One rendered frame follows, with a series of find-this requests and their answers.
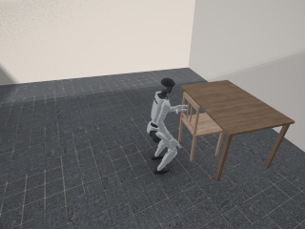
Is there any robot right hand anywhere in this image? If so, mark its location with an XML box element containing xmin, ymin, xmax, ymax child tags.
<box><xmin>170</xmin><ymin>139</ymin><xmax>182</xmax><ymax>152</ymax></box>

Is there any right robot thigh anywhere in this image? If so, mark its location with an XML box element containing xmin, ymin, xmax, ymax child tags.
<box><xmin>151</xmin><ymin>132</ymin><xmax>176</xmax><ymax>153</ymax></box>

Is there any left robot forearm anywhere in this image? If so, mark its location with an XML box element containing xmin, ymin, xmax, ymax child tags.
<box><xmin>168</xmin><ymin>106</ymin><xmax>176</xmax><ymax>113</ymax></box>

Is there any robot left hand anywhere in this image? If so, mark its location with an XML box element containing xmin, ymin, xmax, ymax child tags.
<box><xmin>175</xmin><ymin>105</ymin><xmax>188</xmax><ymax>114</ymax></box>

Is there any table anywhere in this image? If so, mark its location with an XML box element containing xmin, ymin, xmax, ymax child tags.
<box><xmin>179</xmin><ymin>80</ymin><xmax>295</xmax><ymax>181</ymax></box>

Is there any right robot forearm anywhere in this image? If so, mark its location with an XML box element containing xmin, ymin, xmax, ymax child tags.
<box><xmin>158</xmin><ymin>121</ymin><xmax>173</xmax><ymax>142</ymax></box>

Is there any chair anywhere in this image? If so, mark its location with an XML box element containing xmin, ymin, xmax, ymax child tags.
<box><xmin>178</xmin><ymin>92</ymin><xmax>225</xmax><ymax>162</ymax></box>

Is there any robot right upper arm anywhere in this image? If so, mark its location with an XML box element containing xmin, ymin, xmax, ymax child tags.
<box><xmin>156</xmin><ymin>100</ymin><xmax>171</xmax><ymax>127</ymax></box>

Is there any robot right foot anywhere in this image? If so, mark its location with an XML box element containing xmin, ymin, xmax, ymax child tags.
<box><xmin>153</xmin><ymin>167</ymin><xmax>170</xmax><ymax>174</ymax></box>

